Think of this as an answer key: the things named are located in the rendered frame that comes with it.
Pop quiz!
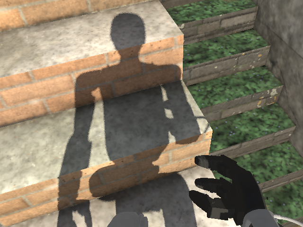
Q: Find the robot left thigh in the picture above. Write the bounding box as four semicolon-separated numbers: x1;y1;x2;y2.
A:
107;212;149;227

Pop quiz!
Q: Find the right robot forearm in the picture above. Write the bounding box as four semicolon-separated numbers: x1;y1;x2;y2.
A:
242;209;283;227

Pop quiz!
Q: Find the robot right hand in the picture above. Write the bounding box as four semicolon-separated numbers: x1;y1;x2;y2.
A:
188;154;269;226

